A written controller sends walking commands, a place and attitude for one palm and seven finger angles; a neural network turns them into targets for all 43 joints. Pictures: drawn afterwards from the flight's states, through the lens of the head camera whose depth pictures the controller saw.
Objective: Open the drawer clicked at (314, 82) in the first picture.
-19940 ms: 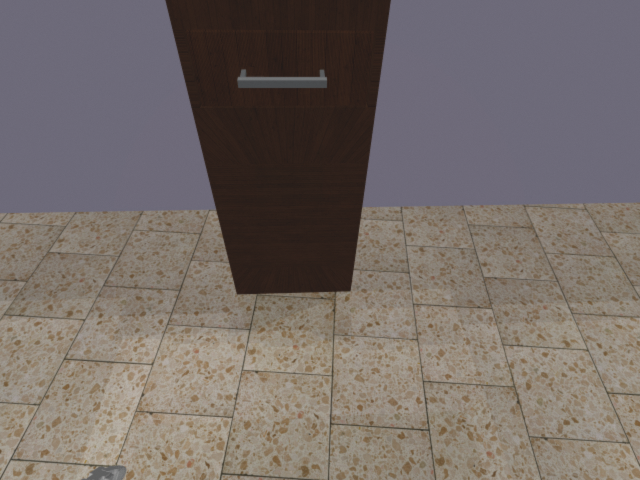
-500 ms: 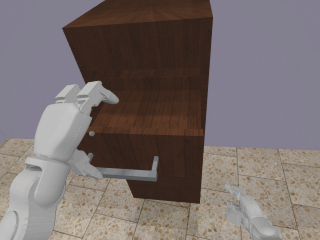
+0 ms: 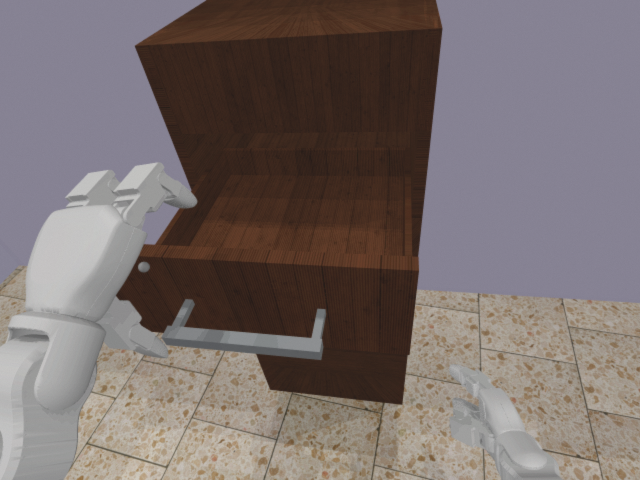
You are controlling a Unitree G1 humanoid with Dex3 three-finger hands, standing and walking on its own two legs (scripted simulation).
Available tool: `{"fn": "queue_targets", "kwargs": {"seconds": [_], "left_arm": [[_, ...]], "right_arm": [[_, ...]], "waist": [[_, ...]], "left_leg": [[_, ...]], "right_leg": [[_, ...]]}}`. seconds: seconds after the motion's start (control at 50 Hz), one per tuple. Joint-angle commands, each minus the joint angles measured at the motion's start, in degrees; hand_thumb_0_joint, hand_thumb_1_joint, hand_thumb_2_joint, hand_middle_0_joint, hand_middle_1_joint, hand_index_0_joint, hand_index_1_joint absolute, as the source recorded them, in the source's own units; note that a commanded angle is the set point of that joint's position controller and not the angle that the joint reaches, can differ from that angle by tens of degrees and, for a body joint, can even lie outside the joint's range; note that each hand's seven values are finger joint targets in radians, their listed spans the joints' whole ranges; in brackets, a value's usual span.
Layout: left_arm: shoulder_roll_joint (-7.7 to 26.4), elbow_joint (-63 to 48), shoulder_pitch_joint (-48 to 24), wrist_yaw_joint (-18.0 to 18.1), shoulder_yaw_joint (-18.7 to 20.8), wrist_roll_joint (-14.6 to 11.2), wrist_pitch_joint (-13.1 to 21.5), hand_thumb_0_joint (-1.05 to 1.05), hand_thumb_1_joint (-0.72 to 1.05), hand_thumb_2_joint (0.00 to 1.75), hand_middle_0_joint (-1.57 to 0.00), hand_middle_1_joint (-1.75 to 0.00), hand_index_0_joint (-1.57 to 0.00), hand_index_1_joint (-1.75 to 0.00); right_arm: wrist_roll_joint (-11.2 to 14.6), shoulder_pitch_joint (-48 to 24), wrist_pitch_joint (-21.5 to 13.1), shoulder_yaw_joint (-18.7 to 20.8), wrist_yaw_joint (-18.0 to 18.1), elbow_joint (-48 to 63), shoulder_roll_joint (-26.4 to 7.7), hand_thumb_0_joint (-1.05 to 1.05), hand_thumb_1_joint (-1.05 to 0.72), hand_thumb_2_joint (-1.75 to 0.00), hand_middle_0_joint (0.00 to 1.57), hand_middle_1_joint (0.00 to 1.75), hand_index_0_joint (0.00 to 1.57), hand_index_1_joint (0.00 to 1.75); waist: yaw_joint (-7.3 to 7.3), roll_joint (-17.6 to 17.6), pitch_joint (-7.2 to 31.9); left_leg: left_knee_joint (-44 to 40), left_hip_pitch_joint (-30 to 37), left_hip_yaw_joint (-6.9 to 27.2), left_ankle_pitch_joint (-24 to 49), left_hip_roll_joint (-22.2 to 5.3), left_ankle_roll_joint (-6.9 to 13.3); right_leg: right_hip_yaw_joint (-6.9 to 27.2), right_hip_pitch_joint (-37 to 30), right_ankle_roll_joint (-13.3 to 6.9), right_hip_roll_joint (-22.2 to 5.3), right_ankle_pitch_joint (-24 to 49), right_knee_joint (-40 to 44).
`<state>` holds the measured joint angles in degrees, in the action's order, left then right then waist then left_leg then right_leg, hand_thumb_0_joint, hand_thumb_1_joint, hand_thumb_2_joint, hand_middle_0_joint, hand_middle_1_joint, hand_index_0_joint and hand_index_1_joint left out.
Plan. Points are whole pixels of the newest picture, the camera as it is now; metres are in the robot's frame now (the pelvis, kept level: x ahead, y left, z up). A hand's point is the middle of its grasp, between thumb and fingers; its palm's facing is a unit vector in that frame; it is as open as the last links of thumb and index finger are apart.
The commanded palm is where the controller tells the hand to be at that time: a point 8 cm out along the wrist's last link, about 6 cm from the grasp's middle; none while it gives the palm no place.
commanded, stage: draw the hand back to the body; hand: left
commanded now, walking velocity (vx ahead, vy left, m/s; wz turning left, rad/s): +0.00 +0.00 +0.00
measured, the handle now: (246, 327) +0.26 +0.14 +0.10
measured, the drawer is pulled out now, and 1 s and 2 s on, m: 0.29 0.29 0.29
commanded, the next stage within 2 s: step back with the hand held close in 1.10 s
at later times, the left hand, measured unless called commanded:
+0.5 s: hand (119, 232) +0.22 +0.20 +0.28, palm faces +0.37 -0.87 -0.33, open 12.2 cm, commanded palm +0.17 +0.25 +0.29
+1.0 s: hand (102, 224) +0.24 +0.23 +0.27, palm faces +0.47 -0.80 -0.37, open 8.0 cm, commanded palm +0.18 +0.27 +0.29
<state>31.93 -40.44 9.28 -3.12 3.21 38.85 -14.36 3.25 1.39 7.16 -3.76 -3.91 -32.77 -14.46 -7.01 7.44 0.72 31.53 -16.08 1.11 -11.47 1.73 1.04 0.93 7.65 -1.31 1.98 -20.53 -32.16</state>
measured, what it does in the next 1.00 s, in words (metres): stands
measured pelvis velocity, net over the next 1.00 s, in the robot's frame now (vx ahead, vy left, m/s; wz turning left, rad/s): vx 0.04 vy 0.00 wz -0.03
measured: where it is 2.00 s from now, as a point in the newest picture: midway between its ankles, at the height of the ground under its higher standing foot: outside the picture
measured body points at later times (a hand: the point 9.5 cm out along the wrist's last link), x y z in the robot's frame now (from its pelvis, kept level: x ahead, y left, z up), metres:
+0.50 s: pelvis +0.02 +0.00 +0.01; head +0.01 -0.01 +0.46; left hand +0.19 +0.24 +0.30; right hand +0.19 -0.22 -0.08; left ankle +0.06 +0.11 -0.73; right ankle -0.03 -0.11 -0.73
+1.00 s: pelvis +0.04 +0.00 +0.01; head +0.04 -0.02 +0.46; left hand +0.20 +0.27 +0.29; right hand +0.25 -0.22 -0.07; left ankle +0.06 +0.11 -0.73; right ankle -0.03 -0.11 -0.73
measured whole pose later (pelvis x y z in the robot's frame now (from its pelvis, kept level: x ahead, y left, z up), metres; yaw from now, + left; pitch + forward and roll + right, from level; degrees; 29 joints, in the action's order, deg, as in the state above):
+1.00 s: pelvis +0.04 +0.00 +0.01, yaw -2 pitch -2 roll +0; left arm 22.7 -38.3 20.9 5.1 26.6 -7.0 8.7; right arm 1.3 8.0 -4.4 -1.0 3.0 -35.5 -12.2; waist -4.5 3.3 -0.4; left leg 27.2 -12.0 0.0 -13.2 0.5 0.9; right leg 2.5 1.6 -1.7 2.8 -18.5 -22.3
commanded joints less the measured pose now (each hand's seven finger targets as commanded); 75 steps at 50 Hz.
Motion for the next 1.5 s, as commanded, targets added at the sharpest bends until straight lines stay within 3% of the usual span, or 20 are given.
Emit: {"fn": "queue_targets", "kwargs": {"seconds": [0.0, 0.04, 0.06, 0.08, 0.1, 0.12, 0.14, 0.16, 0.24, 0.26, 0.36, 0.42, 0.66, 0.88, 1.18, 1.2, 1.22, 1.3, 1.42, 1.48], "left_arm": [[11.1, -8.3, -9.7, 1.8, 8.8, 1.8, 0.6, 0.00, -0.50, 0.30, -0.30, -1.20, -0.30, -1.20], [15.4, -11.2, -8.8, 2.0, 13.1, 0.3, 0.5, 0.00, -0.50, 0.30, -0.30, -1.20, -0.30, -1.20], [13.5, -11.5, -8.0, 1.6, 11.4, 1.5, 0.2, 0.00, -0.50, 0.30, -0.30, -1.20, -0.30, -1.20], [13.6, -9.6, -4.8, 1.5, 12.3, 1.2, -0.1, 0.00, -0.50, 0.30, -0.30, -1.20, -0.30, -1.20], [-7.1, -19.0, -11.5, 3.7, 11.2, -37.2, 11.1, 0.00, -0.47, 0.32, -0.30, -1.18, -0.30, -1.18], [1.3, -10.5, -2.7, 6.0, 18.1, -38.1, 15.1, 0.00, -0.43, 0.33, -0.29, -1.15, -0.29, -1.15], [3.7, -10.6, 2.2, 7.0, 23.8, -42.7, 17.2, 0.00, -0.40, 0.34, -0.29, -1.13, -0.29, -1.13], [-0.2, -13.8, -0.2, 7.1, 21.1, -43.2, 19.9, 0.00, -0.36, 0.36, -0.29, -1.11, -0.29, -1.11], [1.5, -12.7, -1.5, 8.8, 23.8, -44.4, 24.9, 0.00, -0.22, 0.42, -0.28, -1.02, -0.28, -1.02], [-2.4, -11.1, -0.6, 8.7, 21.3, -44.4, 25.5, 0.00, -0.18, 0.43, -0.28, -1.00, -0.28, -1.00], [-2.5, -10.1, 1.1, 8.7, 21.2, -44.9, 27.1, 0.00, -0.01, 0.51, -0.26, -0.88, -0.26, -0.88], [-0.9, -12.3, 4.2, 8.7, 23.3, -45.1, 27.7, 0.00, 0.09, 0.55, -0.26, -0.82, -0.26, -0.82], [2.5, -7.5, 9.3, 9.6, 31.0, -46.1, 27.7, 0.00, 0.51, 0.74, -0.23, -0.55, -0.23, -0.55], [2.8, -8.7, 5.6, 9.6, 30.0, -45.8, 26.2, 0.00, 0.90, 0.90, -0.20, -0.30, -0.20, -0.30], [2.5, -7.2, 5.6, 9.2, 30.3, -46.0, 25.6, 0.00, 0.90, 0.90, -0.20, -0.30, -0.20, -0.30], [13.7, -13.8, -4.4, 9.8, 39.4, -44.9, 28.3, 0.00, 0.90, 0.90, -0.20, -0.30, -0.20, -0.30], [9.1, -6.7, 1.4, 9.3, 36.5, -44.8, 28.7, 0.00, 0.90, 0.90, -0.20, -0.30, -0.20, -0.30], [5.5, -3.6, 7.8, 8.7, 33.3, -44.0, 27.8, 0.00, 0.90, 0.90, -0.20, -0.30, -0.20, -0.30], [9.3, -9.1, 16.2, 9.8, 38.0, -44.4, 28.4, 0.00, 0.90, 0.90, -0.20, -0.30, -0.20, -0.30], [10.5, -11.7, 19.1, 10.6, 40.1, -44.8, 29.3, 0.00, 0.90, 0.90, -0.20, -0.30, -0.20, -0.30]], "right_arm": [[0.1, -13.6, -3.4, 1.5, 0.3, 10.7, -3.7, 0.00, -0.90, -0.90, 0.20, 0.30, 0.20, 0.30], [1.0, -14.4, -3.5, 1.4, 0.7, 11.6, -4.5, 0.00, -0.90, -0.90, 0.20, 0.30, 0.20, 0.30], [0.2, -14.4, -3.3, 1.1, 0.6, 11.8, -3.9, 0.00, -0.90, -0.90, 0.20, 0.30, 0.20, 0.30], [0.4, -13.6, -3.2, 1.3, 0.7, 11.4, -3.8, 0.00, -0.90, -0.90, 0.20, 0.30, 0.20, 0.30], [-0.6, -7.2, -7.7, 1.9, 2.3, 14.2, 0.1, 0.00, -0.90, -0.90, 0.20, 0.30, 0.20, 0.30], [-1.5, -5.9, -10.0, 1.9, 3.6, 11.4, -2.0, 0.00, -0.90, -0.90, 0.20, 0.30, 0.20, 0.30], [-1.8, -5.6, -10.9, 2.1, 4.6, 9.6, -3.4, 0.00, -0.90, -0.90, 0.20, 0.30, 0.20, 0.30], [-2.0, -4.7, -11.6, 1.7, 4.9, 9.4, -2.0, 0.00, -0.90, -0.90, 0.20, 0.30, 0.20, 0.30], [-2.1, -2.0, -14.7, 2.6, 6.4, 7.6, -2.2, 0.00, -0.90, -0.90, 0.20, 0.30, 0.20, 0.30], [-2.4, -1.6, -14.8, 2.3, 6.4, 7.4, -1.6, 0.00, -0.90, -0.90, 0.20, 0.30, 0.20, 0.30], [-2.4, -1.0, -15.9, 3.1, 6.7, 7.0, -2.6, 0.00, -0.90, -0.90, 0.20, 0.30, 0.20, 0.30], [-2.3, -0.7, -16.2, 3.7, 6.7, 7.0, -2.9, 0.00, -0.90, -0.90, 0.20, 0.30, 0.20, 0.30], [-1.5, 0.7, -15.5, 5.1, 7.0, 5.7, -3.7, 0.00, -0.90, -0.90, 0.20, 0.30, 0.20, 0.30], [-1.8, 0.0, -14.7, 5.0, 7.3, 6.1, -3.9, 0.00, -0.90, -0.90, 0.20, 0.30, 0.20, 0.30], [-1.8, -0.6, -13.4, 5.0, 7.0, 6.3, -3.7, 0.00, -0.90, -0.90, 0.20, 0.30, 0.20, 0.30], [-1.7, 0.0, -12.8, 4.7, 6.8, 8.5, -4.9, 0.00, -0.90, -0.90, 0.20, 0.30, 0.20, 0.30], [-2.1, 0.3, -12.0, 4.8, 7.2, 6.6, -4.4, 0.00, -0.90, -0.90, 0.20, 0.30, 0.20, 0.30], [-1.5, 1.4, -10.3, 6.1, 6.9, 7.8, -5.2, 0.00, -0.90, -0.90, 0.20, 0.30, 0.20, 0.30], [-1.0, 1.7, -8.6, 7.2, 6.4, 10.0, -4.8, 0.00, -0.90, -0.90, 0.20, 0.30, 0.20, 0.30], [-1.1, 2.2, -8.6, 7.5, 6.4, 10.6, -4.7, 0.00, -0.90, -0.90, 0.20, 0.30, 0.20, 0.30]], "waist": [[0.00, -3.9, 7.8], [-0.09, -2.0, 9.1], [-1.10, -2.7, 11.1], [-0.45, -4.2, 9.2], [5.67, -10.2, 3.5], [4.66, -14.3, 1.6], [3.52, -14.9, 0.8], [3.90, -11.5, 3.9], [3.62, -1.0, 2.3], [3.77, 0.1, 1.8], [3.51, -1.4, 1.8], [3.04, -2.8, 5.2], [3.46, -3.7, 5.1], [3.44, -3.4, 6.0], [3.22, -3.9, 5.4], [5.61, -4.7, 2.2], [6.01, -7.3, 3.8], [6.58, -5.2, 8.4], [6.57, -7.4, 11.9], [6.55, -5.2, 12.2]], "left_leg": [[-3.4, 10.1, -0.7, 5.5, -0.6, 0.0], [-3.0, 9.3, -0.8, 5.3, -1.2, -0.3], [-2.8, 9.6, -0.7, 7.3, -0.4, 0.0], [-2.6, 9.5, -0.9, 8.0, -0.7, -0.1], [-1.8, 15.7, -0.5, 3.9, -1.9, 1.8], [-2.5, 15.6, -0.3, 1.6, -3.1, 1.5], [-3.3, 13.5, -0.4, 1.0, -3.3, 1.0], [-4.2, 14.7, -0.8, 2.4, -2.9, 1.0], [-6.2, 15.2, -0.9, 0.4, -3.8, 0.1], [-6.8, 15.2, -0.9, 0.2, -3.6, 0.2], [-7.7, 14.9, -0.6, 2.4, -4.0, 0.5], [-6.8, 15.7, -1.0, 7.3, -4.1, 0.5], [-6.1, 15.3, -1.6, 11.2, -4.4, -0.1], [-5.2, 16.8, -1.9, 14.0, -3.7, 0.4], [-5.3, 16.2, -2.0, 13.7, -3.5, 0.3], [-3.1, 14.7, 0.0, 13.6, -4.3, 1.3], [-2.0, 14.8, 0.3, 15.3, -4.2, 1.4], [-1.6, 16.3, -0.8, 26.2, -5.7, 1.0], [-2.4, 12.7, -0.1, 25.9, -6.8, 0.6], [-3.7, 9.9, 0.8, 22.8, -7.0, 0.4]], "right_leg": [[-0.8, 8.0, 0.7, -0.7, 8.1, 8.1], [-0.6, 6.5, 0.5, -0.8, 9.4, 6.8], [-0.8, 5.7, 0.5, -0.7, 10.8, 6.7], [-1.0, 6.6, 0.8, -0.8, 11.5, 6.9], [-1.5, 10.5, -0.4, 0.2, 13.3, 11.2], [-0.5, 11.6, -0.4, 0.1, 11.3, 12.2], [0.4, 10.0, -0.4, -0.7, 11.3, 13.6], [-0.5, 8.0, -0.1, -1.4, 12.4, 13.2], [-0.2, 8.0, -0.6, -1.8, 8.2, 13.9], [-0.8, 8.0, -0.6, -1.6, 7.3, 14.3], [-0.8, 5.9, -0.7, -1.7, 8.8, 14.8], [-0.8, 3.8, -0.6, -1.7, 14.4, 13.6], [-1.4, 4.1, -0.3, -1.2, 19.3, 12.9], [-0.9, 3.6, 0.1, -1.6, 24.1, 13.2], [-0.7, 2.7, 0.2, -1.7, 25.4, 13.7], [7.2, 10.0, 0.2, -4.8, 32.3, 15.6], [6.3, 8.7, 0.7, -5.6, 35.9, 14.6], [4.8, 7.2, 1.8, -5.4, 40.9, 12.0], [5.0, 6.3, 1.3, -5.3, 34.9, 10.3], [4.9, 6.2, 0.9, -4.7, 28.9, 9.6]]}}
